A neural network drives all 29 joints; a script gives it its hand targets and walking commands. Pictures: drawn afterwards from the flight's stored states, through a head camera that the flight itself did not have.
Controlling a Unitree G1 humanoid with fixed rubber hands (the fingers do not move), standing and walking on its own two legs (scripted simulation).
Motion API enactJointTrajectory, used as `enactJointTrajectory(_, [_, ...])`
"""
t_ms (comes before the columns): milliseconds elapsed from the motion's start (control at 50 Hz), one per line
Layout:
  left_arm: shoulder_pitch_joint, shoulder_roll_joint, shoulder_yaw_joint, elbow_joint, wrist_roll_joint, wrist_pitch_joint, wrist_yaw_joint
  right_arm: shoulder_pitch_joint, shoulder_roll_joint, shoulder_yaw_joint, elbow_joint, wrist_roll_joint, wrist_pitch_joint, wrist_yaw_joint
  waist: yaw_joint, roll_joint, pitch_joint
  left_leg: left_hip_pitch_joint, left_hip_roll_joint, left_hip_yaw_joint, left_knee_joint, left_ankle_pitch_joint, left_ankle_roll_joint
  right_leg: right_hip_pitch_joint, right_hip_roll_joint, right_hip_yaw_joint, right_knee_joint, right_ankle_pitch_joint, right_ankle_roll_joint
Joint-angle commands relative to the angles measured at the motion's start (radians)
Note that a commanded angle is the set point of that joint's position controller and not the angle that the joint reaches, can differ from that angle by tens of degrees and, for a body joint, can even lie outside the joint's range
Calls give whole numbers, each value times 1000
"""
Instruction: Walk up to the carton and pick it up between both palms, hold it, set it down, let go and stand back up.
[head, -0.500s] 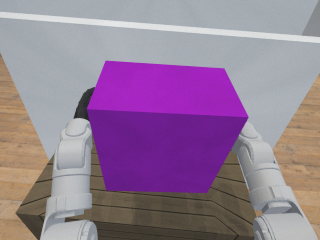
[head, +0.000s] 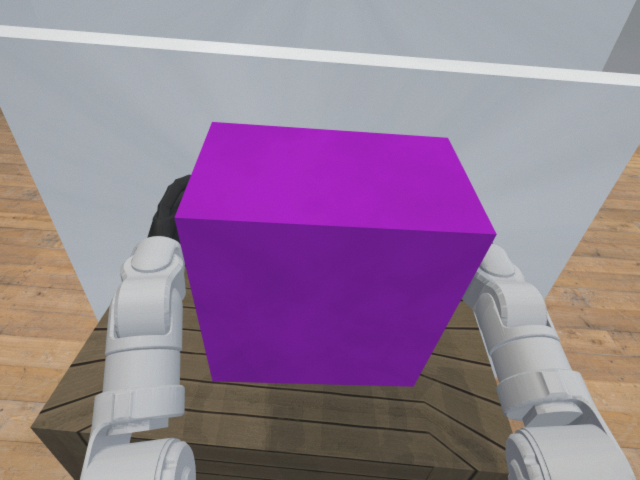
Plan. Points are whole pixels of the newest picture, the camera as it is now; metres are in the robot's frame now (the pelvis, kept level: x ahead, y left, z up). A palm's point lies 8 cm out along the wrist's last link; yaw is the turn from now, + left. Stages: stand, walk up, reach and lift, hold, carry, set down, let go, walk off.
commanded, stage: hold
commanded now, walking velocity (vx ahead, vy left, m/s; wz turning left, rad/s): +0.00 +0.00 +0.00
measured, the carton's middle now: (322, 267) +0.36 +0.00 +0.14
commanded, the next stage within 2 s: none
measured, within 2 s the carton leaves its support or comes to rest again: neither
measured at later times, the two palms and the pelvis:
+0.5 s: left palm (166, 241) +0.35 +0.19 +0.18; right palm (470, 245) +0.36 -0.18 +0.18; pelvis +0.00 +0.00 +0.00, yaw +0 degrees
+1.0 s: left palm (169, 240) +0.35 +0.18 +0.18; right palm (473, 246) +0.36 -0.19 +0.18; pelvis +0.00 +0.00 +0.00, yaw +0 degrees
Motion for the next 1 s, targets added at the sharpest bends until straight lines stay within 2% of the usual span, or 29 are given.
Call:
enactJointTrajectory(0, [-620,-529,-458,-151,-147,-54,-121,-779,586,368,-350,92,-68,133,3,50,-348,129,-57,49,-7,222,7,40,32,-32,-31,181,40])
enactJointTrajectory(60, [-621,-532,-465,-178,-152,-58,-119,-763,580,374,-361,104,-65,128,-5,59,-365,142,-57,46,5,260,-2,51,35,-31,-22,225,40])
enactJointTrajectory(80, [-607,-535,-468,-164,-153,-54,-119,-781,575,378,-382,105,-67,128,1,60,-364,143,-58,46,6,261,-2,47,36,-32,-25,220,39])
enactJointTrajectory(160, [-629,-526,-461,-155,-150,-52,-121,-778,567,355,-346,90,-63,132,-8,57,-331,130,-55,49,-8,215,2,21,33,-33,-34,166,36])
enactJointTrajectory(220, [-653,-517,-447,-156,-147,-54,-121,-794,565,356,-337,90,-64,130,-4,58,-348,129,-57,50,-6,211,3,37,32,-34,-25,176,38])
enactJointTrajectory(300, [-593,-522,-459,-173,-148,-49,-122,-743,575,376,-358,101,-59,125,-7,50,-359,148,-58,47,4,272,-2,55,35,-31,-26,239,43])
enactJointTrajectory(400, [-594,-521,-459,-173,-146,-43,-121,-765,558,370,-377,103,-63,127,-3,62,-348,145,-56,47,4,262,-4,44,36,-34,-26,214,37])
enactJointTrajectory(440, [-570,-519,-465,-188,-149,-41,-124,-724,558,371,-374,106,-55,125,-13,53,-349,153,-56,45,5,281,-7,57,36,-31,-27,241,37])
enactJointTrajectory(460, [-572,-516,-459,-185,-146,-39,-126,-727,556,371,-371,108,-51,126,-6,55,-333,146,-56,45,1,279,-8,57,36,-33,-28,233,37])
enactJointTrajectory(540, [-610,-523,-481,-208,-155,-45,-119,-762,554,365,-393,103,-62,131,-13,79,-362,156,-54,46,10,271,-13,35,37,-37,-22,214,34])
enactJointTrajectory(620, [-599,-522,-458,-164,-144,-38,-122,-770,561,362,-364,94,-56,134,2,53,-330,129,-52,50,-10,215,2,26,35,-35,-33,163,34])
enactJointTrajectory(700, [-608,-532,-474,-172,-155,-43,-116,-762,564,361,-357,95,-63,136,-10,62,-349,157,-52,49,3,250,-5,21,37,-35,-32,188,33])
enactJointTrajectory(780, [-610,-535,-461,-149,-147,-44,-119,-756,566,348,-333,85,-62,138,-9,64,-336,143,-52,50,-9,218,1,20,34,-34,-34,168,33])
enactJointTrajectory(840, [-607,-530,-443,-115,-141,-42,-125,-794,566,350,-345,83,-66,136,5,45,-339,125,-55,53,-12,203,8,33,33,-34,-38,155,34])
enactJointTrajectory(920, [-590,-528,-456,-157,-152,-48,-123,-772,583,383,-380,105,-66,128,5,45,-372,138,-61,51,7,270,5,65,33,-29,-24,250,44])
enactJointTrajectory(980, [-599,-517,-445,-150,-144,-45,-127,-777,577,377,-366,103,-59,126,6,33,-341,125,-60,52,-4,243,8,56,33,-32,-29,222,46])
